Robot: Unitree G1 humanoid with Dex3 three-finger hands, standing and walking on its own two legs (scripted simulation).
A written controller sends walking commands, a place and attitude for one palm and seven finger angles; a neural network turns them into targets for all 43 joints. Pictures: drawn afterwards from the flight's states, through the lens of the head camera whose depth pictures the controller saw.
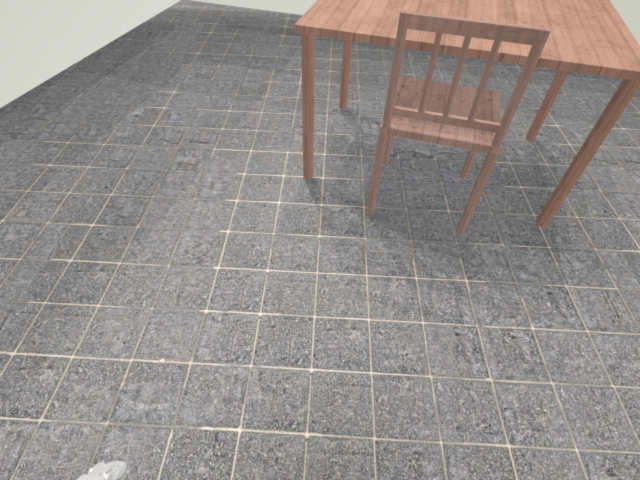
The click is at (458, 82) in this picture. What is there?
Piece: chair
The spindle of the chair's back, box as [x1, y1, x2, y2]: [443, 36, 471, 116]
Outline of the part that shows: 471,37 465,36 443,112 443,115 447,116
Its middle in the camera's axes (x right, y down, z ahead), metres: +0.44 -0.52 +1.25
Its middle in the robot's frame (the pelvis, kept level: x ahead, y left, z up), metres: +1.30 -0.38 -0.10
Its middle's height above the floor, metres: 0.67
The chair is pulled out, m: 0.00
